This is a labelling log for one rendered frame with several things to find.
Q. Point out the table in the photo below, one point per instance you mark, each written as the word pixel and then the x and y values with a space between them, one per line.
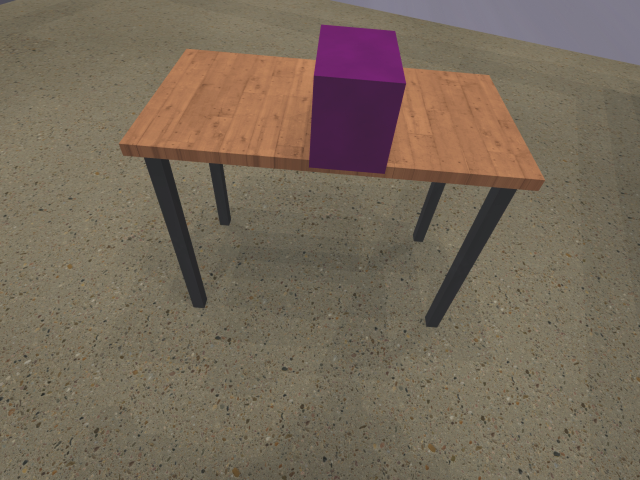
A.
pixel 256 110

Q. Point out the carton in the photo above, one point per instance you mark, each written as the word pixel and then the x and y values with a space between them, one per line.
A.
pixel 358 89

